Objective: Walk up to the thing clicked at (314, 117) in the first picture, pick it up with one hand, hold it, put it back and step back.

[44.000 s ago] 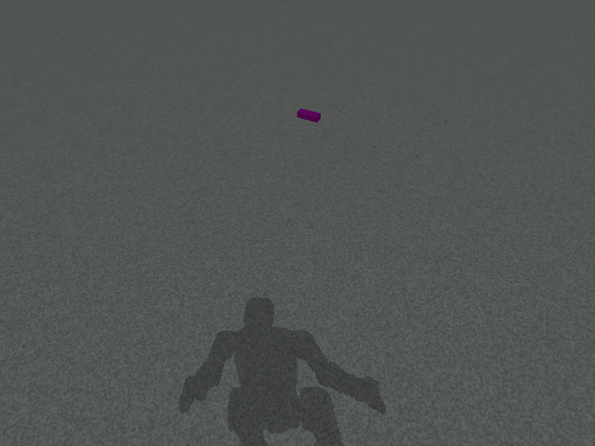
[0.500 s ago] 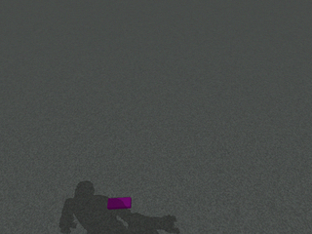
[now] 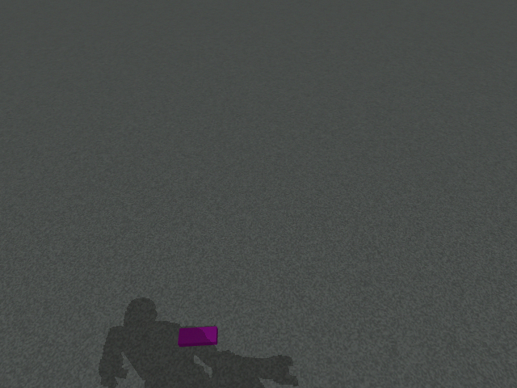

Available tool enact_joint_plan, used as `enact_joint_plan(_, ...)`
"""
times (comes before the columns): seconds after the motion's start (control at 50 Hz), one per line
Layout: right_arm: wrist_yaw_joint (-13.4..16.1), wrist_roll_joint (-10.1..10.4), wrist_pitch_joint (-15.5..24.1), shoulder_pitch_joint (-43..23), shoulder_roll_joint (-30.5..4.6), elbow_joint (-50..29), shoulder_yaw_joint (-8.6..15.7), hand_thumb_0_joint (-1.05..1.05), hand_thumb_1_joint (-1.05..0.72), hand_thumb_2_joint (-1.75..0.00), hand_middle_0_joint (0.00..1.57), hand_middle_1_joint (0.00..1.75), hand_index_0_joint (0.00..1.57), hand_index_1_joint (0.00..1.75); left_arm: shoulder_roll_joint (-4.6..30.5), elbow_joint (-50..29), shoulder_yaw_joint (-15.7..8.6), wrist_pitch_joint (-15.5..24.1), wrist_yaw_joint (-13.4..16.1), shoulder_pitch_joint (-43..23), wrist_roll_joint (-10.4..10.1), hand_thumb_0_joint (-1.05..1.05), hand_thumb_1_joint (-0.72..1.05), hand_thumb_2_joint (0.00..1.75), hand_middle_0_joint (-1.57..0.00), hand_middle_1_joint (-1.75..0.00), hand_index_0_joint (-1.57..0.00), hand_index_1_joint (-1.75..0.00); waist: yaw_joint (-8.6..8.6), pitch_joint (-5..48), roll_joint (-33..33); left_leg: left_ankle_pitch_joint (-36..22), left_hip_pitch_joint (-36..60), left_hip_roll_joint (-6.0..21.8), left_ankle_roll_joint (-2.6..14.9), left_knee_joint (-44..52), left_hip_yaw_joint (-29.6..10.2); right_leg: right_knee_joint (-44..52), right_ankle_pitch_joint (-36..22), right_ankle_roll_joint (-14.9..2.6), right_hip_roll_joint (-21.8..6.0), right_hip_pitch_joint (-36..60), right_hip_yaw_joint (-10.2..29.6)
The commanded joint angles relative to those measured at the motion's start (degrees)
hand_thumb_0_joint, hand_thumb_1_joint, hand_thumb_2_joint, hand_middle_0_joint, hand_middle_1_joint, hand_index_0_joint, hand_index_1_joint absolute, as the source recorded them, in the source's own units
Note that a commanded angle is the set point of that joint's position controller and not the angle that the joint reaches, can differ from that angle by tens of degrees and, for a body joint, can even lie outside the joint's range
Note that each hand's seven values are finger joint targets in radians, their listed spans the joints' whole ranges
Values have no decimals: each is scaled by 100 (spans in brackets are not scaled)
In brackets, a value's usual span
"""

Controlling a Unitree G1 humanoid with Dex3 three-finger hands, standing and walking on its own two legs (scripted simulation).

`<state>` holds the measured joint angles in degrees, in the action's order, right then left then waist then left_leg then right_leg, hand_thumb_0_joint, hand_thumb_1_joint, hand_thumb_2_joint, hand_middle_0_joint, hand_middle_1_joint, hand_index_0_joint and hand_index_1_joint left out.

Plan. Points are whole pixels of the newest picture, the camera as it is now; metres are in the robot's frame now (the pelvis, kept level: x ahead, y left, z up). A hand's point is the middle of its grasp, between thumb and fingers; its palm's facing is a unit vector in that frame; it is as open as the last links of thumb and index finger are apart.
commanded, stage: stand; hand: left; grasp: from above
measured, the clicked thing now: (198, 336) +0.45 +0.27 -0.76
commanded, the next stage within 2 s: rise first in 0.34 s
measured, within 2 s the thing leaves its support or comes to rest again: neither
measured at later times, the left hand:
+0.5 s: hand out of the picture +0.08 +0.25 -0.16, palm faces +0.01 -0.94 -0.35, open 7.4 cm
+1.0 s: hand out of the picture +0.13 +0.27 -0.20, palm faces -0.09 -0.91 -0.41, open 13.6 cm
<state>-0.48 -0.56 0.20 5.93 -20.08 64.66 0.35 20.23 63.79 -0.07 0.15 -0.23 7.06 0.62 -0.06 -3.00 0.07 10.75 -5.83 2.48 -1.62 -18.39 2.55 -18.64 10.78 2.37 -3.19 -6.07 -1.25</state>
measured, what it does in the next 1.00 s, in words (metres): lowers itself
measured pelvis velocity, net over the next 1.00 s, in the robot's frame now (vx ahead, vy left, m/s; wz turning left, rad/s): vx -0.02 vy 0.01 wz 0.01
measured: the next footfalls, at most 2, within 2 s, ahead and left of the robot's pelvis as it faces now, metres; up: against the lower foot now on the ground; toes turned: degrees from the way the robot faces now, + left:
none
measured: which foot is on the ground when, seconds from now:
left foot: down 0.00-1.00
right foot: down 0.00-1.00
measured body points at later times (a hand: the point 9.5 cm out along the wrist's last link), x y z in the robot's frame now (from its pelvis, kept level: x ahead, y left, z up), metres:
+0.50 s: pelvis +0.00 +0.00 +0.00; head +0.02 +0.00 +0.45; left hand +0.08 +0.30 -0.13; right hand +0.08 -0.30 -0.13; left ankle -0.01 +0.14 -0.75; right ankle -0.01 -0.14 -0.75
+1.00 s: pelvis -0.02 +0.01 -0.06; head +0.06 +0.02 +0.39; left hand +0.13 +0.31 -0.18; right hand +0.11 -0.26 -0.16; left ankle -0.01 +0.14 -0.75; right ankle -0.01 -0.14 -0.75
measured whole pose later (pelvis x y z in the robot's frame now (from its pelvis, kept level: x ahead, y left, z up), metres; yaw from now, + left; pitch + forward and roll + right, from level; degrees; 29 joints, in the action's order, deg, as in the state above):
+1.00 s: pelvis -0.02 +0.01 -0.06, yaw +0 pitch +12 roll -1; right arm 0.5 0.6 5.5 13.7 -14.1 37.7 3.2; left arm 18.3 42.9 -9.3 -7.2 -0.6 6.2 11.6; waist -1.6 3.5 -0.1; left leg 24.7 -39.9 3.3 -0.9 -52.4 0.8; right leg -50.2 23.6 2.8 -3.3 -38.7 -0.9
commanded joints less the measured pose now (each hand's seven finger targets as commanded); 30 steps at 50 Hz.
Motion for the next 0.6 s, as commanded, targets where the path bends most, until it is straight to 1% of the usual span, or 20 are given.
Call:
enact_joint_plan(0.0,72,-2,139,-186,-1238,-351,206,0,-90,-90,20,30,20,30,1247,-302,-226,131,58,-172,3,0,90,90,-20,-30,-20,-30,15,468,12,-960,131,588,194,254,-455,216,-958,-291,-512,31,367)
enact_joint_plan(0.12,74,3,121,-197,-1262,-375,227,0,-90,-90,20,30,20,30,1226,-297,-220,137,68,-149,14,0,90,90,-20,-30,-20,-30,22,491,-50,-973,198,593,236,212,-452,235,-970,-284,-508,3,333)
enact_joint_plan(0.14,68,2,125,-165,-1218,-353,204,0,-90,-90,20,30,20,30,1245,-295,-220,144,64,-173,2,0,90,90,-20,-30,-20,-30,7,453,-67,-975,179,579,212,249,-461,242,-957,-285,-506,-15,356)
enact_joint_plan(0.18,73,-6,128,-147,-1229,-358,206,0,-90,-90,20,30,20,30,1241,-319,-230,138,67,-217,9,0,90,90,-20,-30,-20,-30,-2,423,7,-885,83,552,210,239,-432,262,-1028,-291,-528,48,386)
enact_joint_plan(0.22,74,-13,134,-167,-1238,-372,212,0,-90,-90,20,30,20,30,1252,-329,-241,126,65,-225,5,0,90,90,-20,-30,-20,-30,3,446,41,-925,80,577,213,260,-444,217,-1002,-312,-530,56,382)
enact_joint_plan(0.24,75,-4,137,-184,-1258,-367,208,0,-90,-90,20,30,20,30,1210,-314,-223,130,62,-163,-2,0,90,90,-20,-30,-20,-30,31,430,60,-933,83,577,211,266,-458,241,-994,-283,-512,47,360)
enact_joint_plan(0.26,73,-4,134,-195,-1233,-378,216,0,-90,-90,20,30,20,30,1254,-309,-236,131,63,-169,6,0,90,90,-20,-30,-20,-30,19,481,-32,-948,164,599,232,236,-452,210,-984,-298,-519,41,353)
enact_joint_plan(0.3,75,-1,138,-173,-1239,-373,202,0,-90,-90,20,30,20,30,1220,-310,-222,130,61,-151,13,0,90,90,-20,-30,-20,-30,38,415,-24,-946,79,574,217,273,-457,247,-1001,-276,-507,44,338)
enact_joint_plan(0.34,74,-7,138,-163,-1219,-389,208,0,-90,-90,20,30,20,30,1234,-321,-235,130,68,-190,11,0,90,90,-20,-30,-20,-30,7,452,-45,-939,137,582,206,262,-455,206,-946,-292,-506,4,341)
enact_joint_plan(0.36,77,-4,129,-161,-1251,-385,220,0,-90,-90,20,30,20,30,1235,-320,-236,127,71,-203,8,0,90,90,-20,-30,-20,-30,15,468,-12,-926,139,599,242,229,-454,226,-958,-300,-525,39,357)
enact_joint_plan(0.4,74,-3,128,-203,-1252,-392,221,0,-90,-90,20,30,20,30,1212,-319,-221,133,61,-152,10,0,90,90,-20,-30,-20,-30,28,492,0,-977,189,593,244,216,-447,246,-1000,-292,-514,24,355)
enact_joint_plan(0.42,71,-7,136,-138,-1220,-382,213,0,-93,-91,20,30,20,30,1229,-319,-229,139,66,-188,8,0,82,96,-16,-38,-15,-38,2,478,-13,-923,113,573,231,237,-445,241,-1005,-287,-526,82,376)
enact_joint_plan(0.44,186,371,408,12,-241,-1966,-37,0,-101,-93,20,30,20,30,254,-2329,-284,652,143,-2199,-270,0,74,99,-22,-46,-18,-46,-677,-83,-26,-166,-681,-212,210,-200,136,-179,-532,-215,282,-1260,-24)
enact_joint_plan(0.46,255,387,390,266,-404,-1647,-2,0,-96,-91,20,30,20,30,509,-1814,-347,594,188,-2788,-254,0,66,98,-20,-54,-17,-54,-499,169,-75,-24,-611,-246,221,-262,96,-187,-307,-207,256,-1018,-93)
enact_joint_plan(0.48,318,411,322,533,-645,-1706,131,0,-94,-91,20,30,20,30,1094,-954,-689,403,212,-1749,-112,0,58,98,-16,-62,-14,-62,-315,128,-215,8,-764,-206,202,-344,106,-240,-138,-243,312,-1008,-142)
enact_joint_plan(0.5,315,351,292,582,-649,-1775,202,0,-91,-90,20,30,20,30,1294,-546,-848,293,145,-1489,21,0,50,97,-14,-70,-13,-70,-242,380,-219,-12,-948,-261,208,-572,97,-391,-87,-265,297,-1046,-147)
enact_joint_plan(0.52,317,336,299,645,-603,-1910,241,0,-91,-90,20,30,20,30,1395,-544,-931,275,67,-1788,105,0,42,97,-12,-78,-12,-78,-220,549,-274,-113,-1066,-253,220,-767,65,-591,-202,-264,304,-1135,-150)
enact_joint_plan(0.54,327,248,350,700,-603,-2088,361,0,-90,-90,20,30,20,30,1419,-789,-987,333,-2,-1939,251,0,35,97,-9,-86,-11,-86,-145,1115,-222,-294,-987,-251,203,-901,42,-788,-407,-273,278,-1009,-136)
enact_joint_plan(0.56,307,196,363,869,-564,-2102,420,0,-91,-90,20,30,20,30,1425,-290,-1187,234,-32,-961,413,0,27,96,-8,-94,-10,-92,-10,1241,-67,-431,-1166,-310,179,-1074,56,-944,-523,-279,252,-1019,-118)
enact_joint_plan(0.58,273,148,379,898,-524,-2219,461,0,-89,-89,20,30,20,30,1301,-285,-1224,143,-86,-530,525,0,19,94,-7,-99,-10,-96,132,1358,166,-522,-1278,-337,138,-1149,57,-1048,-524,-323,250,-1007,-117)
